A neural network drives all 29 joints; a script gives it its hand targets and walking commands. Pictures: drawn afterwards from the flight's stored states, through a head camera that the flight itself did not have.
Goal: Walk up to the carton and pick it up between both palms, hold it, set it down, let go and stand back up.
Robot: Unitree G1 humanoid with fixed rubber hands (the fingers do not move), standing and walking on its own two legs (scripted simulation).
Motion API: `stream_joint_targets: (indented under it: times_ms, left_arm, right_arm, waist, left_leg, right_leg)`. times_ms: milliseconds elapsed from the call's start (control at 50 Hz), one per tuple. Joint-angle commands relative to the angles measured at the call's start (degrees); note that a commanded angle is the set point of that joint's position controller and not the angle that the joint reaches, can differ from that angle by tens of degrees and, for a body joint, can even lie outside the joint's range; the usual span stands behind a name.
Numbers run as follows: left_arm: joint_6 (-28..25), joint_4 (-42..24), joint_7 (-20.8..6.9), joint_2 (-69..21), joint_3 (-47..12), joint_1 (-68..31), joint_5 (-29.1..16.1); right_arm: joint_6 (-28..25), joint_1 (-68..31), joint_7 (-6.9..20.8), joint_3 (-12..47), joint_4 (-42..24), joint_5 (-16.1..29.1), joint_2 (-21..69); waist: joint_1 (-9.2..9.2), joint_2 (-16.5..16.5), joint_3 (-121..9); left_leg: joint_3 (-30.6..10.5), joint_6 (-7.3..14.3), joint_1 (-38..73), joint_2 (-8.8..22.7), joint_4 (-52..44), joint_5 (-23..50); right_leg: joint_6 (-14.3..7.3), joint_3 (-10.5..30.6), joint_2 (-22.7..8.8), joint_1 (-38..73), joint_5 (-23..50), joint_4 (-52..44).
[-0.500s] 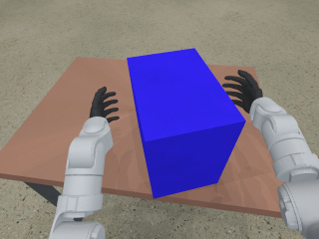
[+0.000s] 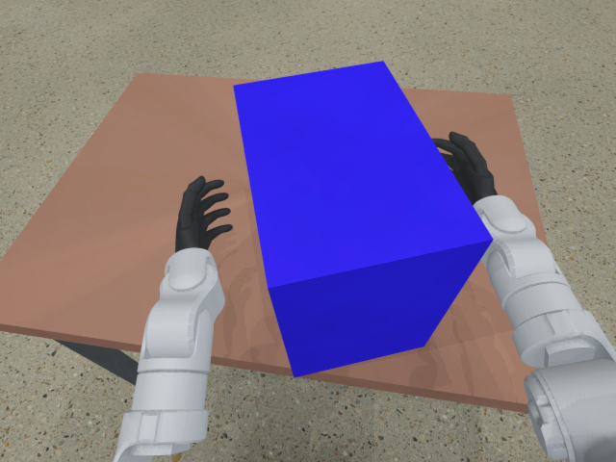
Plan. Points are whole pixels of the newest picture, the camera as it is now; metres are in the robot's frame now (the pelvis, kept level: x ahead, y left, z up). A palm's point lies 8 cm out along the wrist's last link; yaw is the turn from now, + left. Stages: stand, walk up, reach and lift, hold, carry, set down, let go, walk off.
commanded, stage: reach and lift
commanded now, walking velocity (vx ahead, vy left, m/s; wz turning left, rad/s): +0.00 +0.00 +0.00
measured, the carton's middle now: (336, 226) +0.41 +0.04 +0.06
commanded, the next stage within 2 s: none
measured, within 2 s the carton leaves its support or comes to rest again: leaves its support in 1.84 s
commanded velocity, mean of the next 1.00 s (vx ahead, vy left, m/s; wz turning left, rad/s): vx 0.00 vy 0.00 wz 0.00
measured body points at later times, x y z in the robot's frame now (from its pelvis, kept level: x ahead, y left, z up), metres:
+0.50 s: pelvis -0.01 +0.00 +0.00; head +0.07 -0.01 +0.44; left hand +0.37 +0.17 +0.09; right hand +0.47 -0.10 +0.09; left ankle +0.00 +0.16 -0.74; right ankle +0.00 -0.06 -0.74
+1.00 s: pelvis +0.00 -0.01 +0.00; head +0.08 -0.02 +0.44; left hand +0.38 +0.17 +0.09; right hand +0.47 -0.10 +0.09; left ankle +0.00 +0.16 -0.74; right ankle +0.01 -0.06 -0.74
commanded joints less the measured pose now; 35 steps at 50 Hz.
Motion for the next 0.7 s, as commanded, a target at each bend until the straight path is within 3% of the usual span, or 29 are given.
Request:
stream_joint_targets:
  times_ms: [0,40,80,100,120,140,160,200,220,240,260,300,320,340,380,400,440,480,500,520,560,580,660,680]
  left_arm:
    - [-2.6,-8.5,-0.3,1.2,-0.2,-20.2,2.1]
    - [-2.3,-9.6,0.4,0.0,-0.7,-19.4,2.8]
    - [-1.8,-6.0,0.2,-0.8,-0.3,-22.3,3.6]
    - [-2.2,-6.1,0.6,-0.3,0.8,-22.2,4.2]
    - [-2.5,-7.0,1.0,-1.9,-0.7,-21.3,4.2]
    - [-2.6,-5.2,1.1,-1.5,0.1,-25.7,4.7]
    - [-3.0,-5.6,1.6,-2.5,0.4,-25.7,4.8]
    - [-3.5,-4.7,2.5,-2.9,-1.2,-27.3,3.8]
    - [-4.0,-5.7,3.3,-2.6,-1.4,-29.2,4.0]
    - [-4.2,-6.9,4.4,-2.9,-2.4,-30.9,3.7]
    - [-3.9,-3.9,4.6,-3.5,-2.7,-31.6,3.7]
    - [-3.6,-4.5,5.4,-5.4,-3.7,-30.9,3.4]
    - [-3.8,-5.9,5.2,-5.2,-4.1,-29.5,2.8]
    - [-3.3,-5.8,5.5,-5.6,-4.5,-29.7,3.3]
    - [-3.3,-7.2,5.0,-5.4,-3.2,-29.4,3.6]
    - [-3.4,-7.5,5.0,-6.3,-4.1,-30.1,3.5]
    - [-2.8,-8.1,4.5,-6.5,-3.0,-28.0,4.0]
    - [-2.1,-7.1,4.5,-8.2,-3.3,-29.7,4.3]
    - [-2.1,-7.7,4.1,-7.5,-2.7,-28.7,4.7]
    - [-1.8,-7.6,3.7,-8.4,-2.7,-28.2,4.9]
    - [-1.7,-6.8,3.3,-7.4,-1.0,-28.1,5.3]
    - [-1.6,-6.8,3.2,-9.0,-1.3,-28.0,5.5]
    - [-3.4,-6.8,2.6,-7.8,-0.9,-30.2,5.4]
    - [-3.9,-8.4,2.8,-7.9,-1.2,-29.4,5.5]
  right_arm:
    - [-2.9,-26.1,-0.2,-2.6,-8.0,-1.1,-7.5]
    - [-3.3,-25.8,-0.6,-2.7,-7.4,-0.8,-6.6]
    - [-2.7,-27.5,-1.0,-3.4,-4.4,-2.2,-5.0]
    - [-3.0,-27.5,-1.2,-2.9,-5.5,-2.3,-4.4]
    - [-3.3,-25.8,-1.7,-2.7,-5.0,-2.1,-3.4]
    - [-2.9,-28.2,-2.0,-4.1,-2.9,-2.8,-3.2]
    - [-3.1,-28.7,-2.0,-3.4,-3.4,-2.8,-2.3]
    - [-3.0,-30.1,-2.5,-3.4,-4.9,-2.6,-0.7]
    - [-3.1,-31.2,-2.6,-3.9,-4.5,-2.4,-1.7]
    - [-3.3,-33.2,-2.6,-5.5,-4.8,-2.8,-3.3]
    - [-2.6,-33.0,-2.9,-4.7,-3.4,-2.8,-1.5]
    - [-2.1,-32.6,-3.5,-4.1,-3.5,-2.6,-0.8]
    - [-2.9,-31.6,-4.2,-3.9,-6.9,-2.6,-0.5]
    - [-3.0,-32.5,-4.8,-5.3,-5.9,-3.1,-2.4]
    - [-3.0,-31.8,-6.2,-3.6,-9.2,-2.8,-0.3]
    - [-3.1,-33.0,-6.3,-3.9,-9.1,-2.6,-0.5]
    - [-3.1,-31.3,-7.1,-2.0,-12.0,-2.2,0.4]
    - [-2.2,-32.3,-7.2,-2.9,-8.8,-2.9,0.7]
    - [-1.9,-30.3,-7.5,-0.6,-9.5,-1.9,2.4]
    - [-1.5,-29.8,-7.6,-0.5,-7.5,-1.6,2.5]
    - [-1.2,-30.6,-7.9,-0.2,-8.3,-2.4,3.1]
    - [-0.9,-30.4,-7.9,-0.4,-6.6,-2.6,3.8]
    - [-2.2,-32.8,-8.8,-0.8,-11.3,-3.0,5.2]
    - [-2.7,-31.8,-9.0,0.0,-11.9,-2.4,5.3]
  waist:
    - [0.31,-7.4,-33.3]
    - [0.27,-6.1,-32.6]
    - [-0.16,-6.4,-27.5]
    - [1.22,-7.0,-28.6]
    - [0.14,-6.4,-27.9]
    - [-0.29,-5.5,-25.9]
    - [0.65,-5.4,-27.2]
    - [0.17,-5.7,-26.7]
    - [0.90,-3.5,-27.6]
    - [0.46,-2.9,-29.8]
    - [0.37,-3.2,-27.6]
    - [0.32,-3.0,-30.1]
    - [-0.15,-3.2,-34.2]
    - [-0.98,-1.2,-34.4]
    - [-0.78,-3.4,-36.9]
    - [-0.77,-1.6,-37.5]
    - [-0.76,-4.4,-38.6]
    - [-1.50,-3.1,-35.8]
    - [-1.05,-4.6,-35.4]
    - [-1.31,-4.0,-33.5]
    - [-0.60,-6.8,-32.3]
    - [-0.58,-6.5,-31.1]
    - [-0.48,-6.1,-34.7]
    - [-0.46,-6.0,-36.3]
  left_leg:
    - [2.0,3.7,11.5,-2.6,0.9,16.2]
    - [2.1,3.9,13.0,-2.5,0.6,16.9]
    - [2.2,4.6,11.2,-2.5,-0.4,12.0]
    - [2.8,4.8,10.6,-2.6,-0.7,10.5]
    - [2.6,4.5,11.7,-2.5,-0.5,11.9]
    - [2.6,4.5,9.5,-2.4,-0.9,8.2]
    - [2.6,4.5,10.4,-2.2,-0.8,9.0]
    - [2.8,4.9,9.8,-2.3,0.0,8.0]
    - [2.7,4.3,10.1,-2.1,0.1,8.3]
    - [2.4,4.0,10.8,-1.6,0.7,8.6]
    - [2.6,4.4,10.0,-1.8,1.2,7.2]
    - [2.4,4.4,13.1,-1.4,2.0,9.9]
    - [2.6,4.1,14.6,-1.7,3.5,14.0]
    - [2.2,3.3,15.6,-1.6,3.9,15.3]
    - [2.4,3.7,15.4,-1.9,4.7,17.4]
    - [2.1,3.1,15.1,-1.7,4.7,18.6]
    - [1.9,3.3,16.0,-1.9,5.0,20.1]
    - [1.5,2.9,15.8,-1.5,4.1,19.1]
    - [1.8,3.3,16.9,-1.8,4.6,20.3]
    - [1.5,3.1,17.9,-1.6,4.1,21.4]
    - [1.9,3.8,16.4,-1.7,3.2,18.4]
    - [1.9,3.6,16.5,-1.4,2.7,17.9]
    - [2.3,3.7,13.9,-1.8,2.6,16.1]
    - [2.3,3.5,14.6,-1.7,3.2,18.4]
  right_leg:
    - [7.3,2.4,-3.9,23.0,25.1,2.5]
    - [6.9,1.7,-3.3,22.6,24.1,2.4]
    - [7.3,2.0,-4.1,20.5,18.5,1.6]
    - [7.9,2.9,-4.5,21.8,16.3,1.3]
    - [8.1,2.8,-4.4,22.7,17.5,1.2]
    - [8.3,3.2,-5.1,21.4,13.6,1.1]
    - [7.9,2.9,-4.7,21.0,12.9,1.2]
    - [7.6,3.1,-4.8,20.0,10.6,0.5]
    - [7.1,2.6,-4.5,18.8,9.3,1.0]
    - [6.4,1.9,-3.9,16.7,7.9,1.2]
    - [6.3,2.3,-4.1,16.8,5.9,0.7]
    - [5.8,1.8,-3.4,15.4,7.4,0.9]
    - [5.9,1.9,-3.1,16.9,12.8,1.4]
    - [5.7,1.3,-2.8,15.8,14.5,2.0]
    - [6.5,1.7,-3.0,18.8,19.8,2.8]
    - [6.1,1.0,-2.8,18.2,20.3,3.4]
    - [7.5,2.0,-3.4,20.4,23.3,3.2]
    - [6.9,1.2,-3.2,17.7,20.3,3.1]
    - [7.2,2.0,-3.4,19.0,21.8,2.6]
    - [7.0,1.3,-3.0,18.0,23.5,2.8]
    - [7.5,1.4,-3.0,18.6,21.1,2.5]
    - [7.6,1.5,-3.1,18.5,19.9,2.3]
    - [8.5,2.4,-4.4,21.6,22.9,3.0]
    - [8.7,2.5,-4.4,22.5,26.3,3.5]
